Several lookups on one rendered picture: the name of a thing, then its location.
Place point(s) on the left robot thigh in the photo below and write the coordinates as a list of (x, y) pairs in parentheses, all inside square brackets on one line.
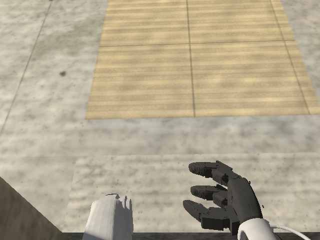
[(111, 218)]

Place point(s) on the right robot hand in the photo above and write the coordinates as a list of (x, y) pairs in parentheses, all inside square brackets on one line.
[(238, 203)]

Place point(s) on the robot right forearm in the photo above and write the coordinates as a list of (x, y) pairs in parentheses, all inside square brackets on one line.
[(256, 229)]

